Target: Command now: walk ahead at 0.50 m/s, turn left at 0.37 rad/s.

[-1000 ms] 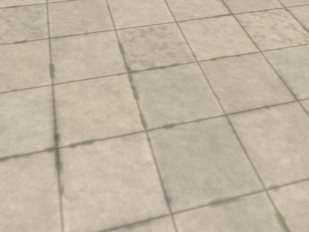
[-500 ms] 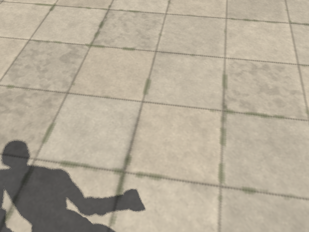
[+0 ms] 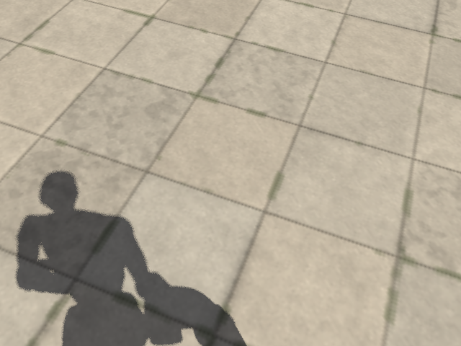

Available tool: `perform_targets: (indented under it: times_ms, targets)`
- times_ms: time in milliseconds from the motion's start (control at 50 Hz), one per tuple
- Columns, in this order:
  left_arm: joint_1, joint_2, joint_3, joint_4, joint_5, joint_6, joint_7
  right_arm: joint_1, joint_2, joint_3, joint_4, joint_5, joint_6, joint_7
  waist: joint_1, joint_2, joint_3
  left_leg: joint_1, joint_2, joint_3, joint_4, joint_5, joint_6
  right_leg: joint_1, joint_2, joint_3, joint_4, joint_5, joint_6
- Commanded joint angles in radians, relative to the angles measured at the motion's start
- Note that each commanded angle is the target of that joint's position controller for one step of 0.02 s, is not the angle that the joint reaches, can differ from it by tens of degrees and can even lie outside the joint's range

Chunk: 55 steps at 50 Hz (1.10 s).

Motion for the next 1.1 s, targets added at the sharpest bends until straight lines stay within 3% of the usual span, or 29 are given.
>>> perform_targets:
  times_ms: [20, 80, 120, 160, 180, 200, 220, 240, 260, 280, 320, 380, 440, 500, 600, 660, 680, 700, 720, 740, 760, 780, 800, 820, 840, 880, 940, 1040, 1100]
  targets:
    - [-0.113, 0.058, 0.008, -0.087, -0.005, -0.019, -0.006, 0.07, -0.132, -0.026, -0.023, -0.002, -0.021, -0.009, -0.025, 0.092, 0.01, 0.045, 0.27, -0.173, -0.057, 0.409, 0.088, -0.027, 0.034, -0.036, -0.097, 0.092, -0.016]
    - [-0.186, 0.059, 0.003, -0.114, -0.011, -0.03, -0.012, 0.109, -0.138, -0.023, -0.001, -0.011, -0.022, -0.02, -0.048, 0.097, 0.028, 0.11, 0.296, -0.179, -0.03, 0.489, 0.081, -0.008, 0.065, -0.053, -0.184, 0.083, -0.047]
    - [-0.172, 0.07, 0.005, -0.117, -0.013, -0.037, -0.012, 0.097, -0.152, -0.023, 0.008, -0.016, -0.023, -0.028, -0.026, 0.109, 0.036, 0.129, 0.318, -0.182, -0.006, 0.56, 0.063, 0.061, 0.086, -0.053, -0.241, 0.036, -0.079]
    - [-0.041, 0.097, 0.019, -0.076, -0.015, -0.044, 0.0, 0.056, -0.17, -0.024, 0.01, -0.018, -0.027, -0.031, 0.04, 0.123, -0.008, 0.108, 0.307, -0.153, 0.103, 0.801, 0.028, 0.266, 0.142, -0.072, -0.287, -0.05, -0.116]
    - [0.093, 0.115, 0.03, -0.032, -0.016, -0.051, 0.013, 0.043, -0.177, -0.023, 0.016, -0.019, -0.028, -0.028, 0.103, 0.1, -0.077, 0.095, 0.274, -0.121, 0.259, 0.881, 0.012, 0.425, 0.169, -0.086, -0.336, -0.051, -0.138]
    - [0.248, 0.15, 0.042, 0.004, -0.006, -0.061, 0.027, 0.034, -0.16, -0.017, 0.01, -0.016, -0.033, -0.023, 0.175, 0.066, -0.17, -0.032, 0.233, -0.091, 0.476, 0.728, -0.004, 0.661, 0.078, 0.0, -0.358, -0.057, -0.174]
    - [0.362, 0.265, 0.07, 0.008, 0.018, -0.063, 0.037, 0.129, -0.069, 0.003, -0.019, 0.018, -0.037, -0.016, 0.163, -0.133, -0.334, -0.312, 0.094, -0.011, 0.848, 0.274, -0.053, 0.959, -0.206, 0.425, -0.379, -0.173, -0.289]
    - [0.341, 0.231, 0.069, 0.031, -0.009, -0.049, 0.023, 0.143, -0.105, -0.003, -0.002, 0.0, -0.036, -0.019, 0.135, -0.18, -0.34, -0.467, 0.009, -0.012, 1.009, -0.282, -0.055, 0.945, -0.296, 0.723, -0.524, -0.16, -0.343]
    - [0.235, 0.169, 0.054, 0.016, -0.027, -0.044, 0.017, 0.076, -0.125, -0.008, -0.005, -0.023, -0.03, -0.019, 0.093, -0.055, -0.16, -0.529, 0.079, -0.043, 1.052, -0.215, -0.049, 0.784, -0.263, 0.611, -0.545, -0.239, -0.335]
    - [0.165, 0.107, 0.04, 0.008, -0.029, -0.047, 0.012, 0.008, -0.114, -0.002, -0.014, -0.028, -0.03, -0.01, 0.081, 0.023, -0.071, -0.527, 0.121, -0.031, 1.008, -0.15, -0.049, 0.662, -0.22, 0.477, -0.57, -0.222, -0.317]
    - [0.142, 0.064, 0.024, 0.035, -0.025, -0.058, 0.014, -0.031, -0.089, 0.003, -0.028, -0.036, -0.015, 0.003, 0.044, -0.012, 0.002, -0.483, 0.177, -0.001, 0.901, -0.111, -0.056, 0.525, -0.129, 0.297, -0.625, -0.094, -0.265]
    - [0.191, 0.076, 0.026, 0.078, -0.034, -0.083, 0.007, -0.023, -0.061, 0.013, -0.014, -0.042, 0.003, 0.017, 0.026, -0.036, -0.012, -0.468, 0.195, 0.043, 0.844, -0.069, -0.079, 0.505, -0.093, 0.194, -0.66, 0.08, -0.268]
    - [0.235, 0.084, 0.028, 0.113, -0.038, -0.088, 0.005, -0.156, -0.048, 0.023, -0.054, -0.041, 0.005, 0.024, 0.044, -0.027, 0.021, -0.565, 0.237, 0.087, 0.72, 0.034, -0.106, 0.534, -0.071, 0.124, -0.705, 0.131, -0.271]
    - [0.271, 0.079, 0.026, 0.141, -0.041, -0.087, 0.003, -0.287, -0.021, 0.039, -0.09, -0.034, 0.0, 0.03, 0.073, -0.029, 0.032, -0.545, 0.237, 0.131, 0.519, 0.15, -0.123, 0.543, -0.028, 0.048, -0.704, 0.207, -0.244]
    - [0.344, 0.102, 0.028, 0.187, -0.035, -0.083, 0.011, -0.415, -0.028, 0.045, -0.12, -0.027, -0.005, 0.026, 0.108, -0.03, 0.033, -0.481, 0.206, 0.161, 0.338, 0.194, -0.104, 0.635, -0.068, 0.039, -0.66, 0.302, -0.228]
    - [0.335, 0.115, 0.031, 0.203, -0.027, -0.074, 0.022, -0.394, -0.05, 0.035, -0.117, -0.03, -0.012, 0.018, 0.08, -0.036, 0.024, -0.416, 0.178, 0.162, 0.277, 0.088, -0.063, 0.711, -0.102, 0.043, -0.571, 0.454, -0.214]
    - [0.325, 0.12, 0.031, 0.206, -0.026, -0.071, 0.025, -0.324, -0.062, 0.028, -0.093, -0.034, -0.018, 0.013, 0.047, -0.035, -0.01, -0.323, 0.151, 0.171, 0.242, 0.056, -0.045, 0.72, -0.095, 0.031, -0.483, 0.569, -0.201]
    - [0.321, 0.114, 0.028, 0.211, -0.029, -0.066, 0.025, -0.184, -0.08, 0.016, -0.044, -0.041, -0.028, 0.004, -0.014, -0.005, -0.083, -0.145, 0.129, 0.179, 0.178, 0.076, -0.017, 0.687, -0.058, -0.006, -0.316, 0.609, -0.183]
    - [0.31, 0.09, 0.018, 0.188, -0.034, -0.068, 0.024, -0.008, -0.138, -0.004, 0.0, -0.06, -0.038, -0.008, -0.082, 0.054, -0.197, 0.107, 0.262, 0.037, 0.169, 0.024, 0.034, 0.527, -0.017, -0.039, -0.075, 0.412, -0.162]
    - [0.404, -0.022, -0.009, 0.151, -0.067, -0.07, 0.016, 0.079, -0.244, -0.034, 0.007, -0.074, -0.033, -0.018, -0.059, 0.278, -0.328, 0.395, 0.565, -0.42, 0.102, -0.076, 0.156, 0.169, 0.145, -0.114, 0.301, -0.169, -0.112]
    - [0.37, 0.089, 0.021, 0.172, -0.04, -0.061, 0.028, 0.038, -0.204, -0.031, 0.007, -0.028, -0.018, -0.013, -0.057, 0.196, -0.31, 0.323, 0.588, -0.543, 0.02, -0.089, 0.171, 0.068, 0.164, -0.003, 0.42, -0.418, -0.125]
    - [0.305, 0.097, 0.029, 0.158, -0.036, -0.06, 0.025, -0.061, -0.148, -0.016, -0.005, -0.018, -0.016, -0.011, -0.016, 0.139, -0.156, 0.192, 0.541, -0.374, 0.004, -0.085, 0.142, 0.035, 0.109, 0.034, 0.426, -0.348, -0.136]
    - [0.269, 0.07, 0.022, 0.157, -0.039, -0.062, 0.019, -0.12, -0.089, -0.002, -0.009, -0.02, -0.025, -0.007, 0.005, 0.106, -0.079, 0.074, 0.495, -0.258, -0.04, -0.028, 0.111, 0.056, 0.07, 0.037, 0.374, -0.28, -0.136]
    - [0.26, 0.057, 0.023, 0.164, -0.035, -0.053, 0.015, -0.146, -0.059, 0.006, -0.005, -0.022, -0.033, -0.01, 0.029, 0.109, -0.034, -0.004, 0.451, -0.168, -0.075, 0.012, 0.068, 0.092, 0.049, 0.034, 0.323, -0.246, -0.133]
    - [0.272, 0.049, 0.023, 0.17, -0.019, -0.039, 0.008, -0.153, -0.04, 0.012, 0.007, -0.019, -0.041, -0.015, 0.053, 0.128, -0.012, -0.064, 0.417, -0.099, -0.101, 0.058, 0.04, 0.132, 0.036, 0.034, 0.292, -0.224, -0.122]
    - [0.279, 0.026, 0.023, 0.178, -0.013, -0.017, -0.005, -0.129, -0.046, 0.01, 0.023, -0.017, -0.061, -0.016, 0.07, 0.116, -0.016, -0.089, 0.406, -0.026, -0.129, 0.143, 0.035, 0.151, 0.039, 0.024, 0.29, -0.181, -0.108]
    - [0.186, 0.019, 0.026, 0.146, -0.015, -0.004, -0.016, -0.098, -0.066, 0.002, 0.046, -0.012, -0.075, -0.018, 0.072, 0.099, 0.016, -0.067, 0.397, 0.069, -0.165, 0.187, 0.033, 0.05, 0.022, 0.016, 0.249, -0.079, -0.09]
    - [0.019, -0.005, 0.016, 0.084, -0.018, -0.007, -0.025, -0.05, -0.055, 0.006, 0.075, -0.013, -0.072, -0.022, 0.044, 0.097, 0.054, -0.029, 0.364, 0.205, -0.158, 0.299, 0.012, 0.004, 0.032, -0.039, 0.026, 0.083, -0.079]
    - [-0.079, -0.016, 0.004, 0.044, -0.013, -0.009, -0.032, 0.003, -0.067, 0.004, 0.1, -0.013, -0.068, -0.03, 0.014, 0.097, 0.067, 0.037, 0.384, 0.256, -0.135, 0.396, 0.005, 0.024, 0.048, -0.102, -0.106, 0.11, -0.101]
